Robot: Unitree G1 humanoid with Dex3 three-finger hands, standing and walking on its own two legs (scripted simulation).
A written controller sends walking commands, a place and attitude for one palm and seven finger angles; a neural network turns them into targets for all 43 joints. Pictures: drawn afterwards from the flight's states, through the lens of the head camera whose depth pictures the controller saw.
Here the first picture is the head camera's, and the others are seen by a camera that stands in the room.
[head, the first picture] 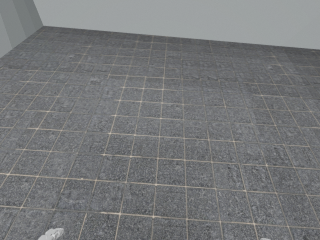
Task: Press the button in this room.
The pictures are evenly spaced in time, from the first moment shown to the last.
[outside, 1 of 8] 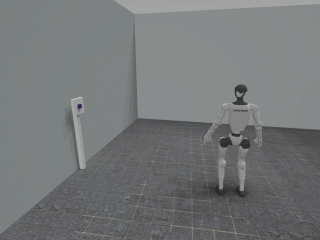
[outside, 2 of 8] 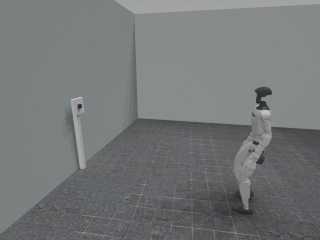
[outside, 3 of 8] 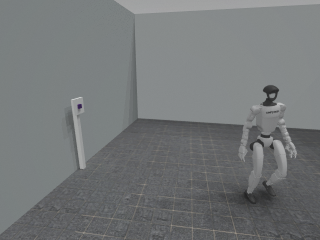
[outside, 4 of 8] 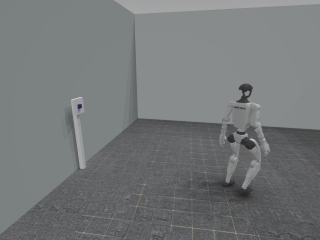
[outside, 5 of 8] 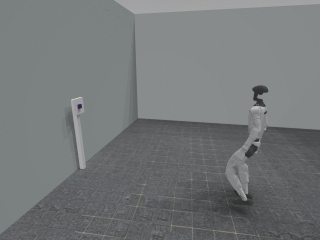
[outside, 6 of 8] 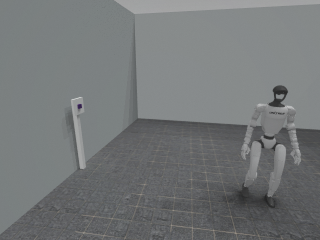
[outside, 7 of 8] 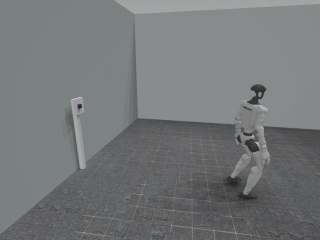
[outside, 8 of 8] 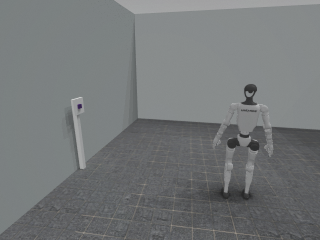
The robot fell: no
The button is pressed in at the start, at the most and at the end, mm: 0 0 0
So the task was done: no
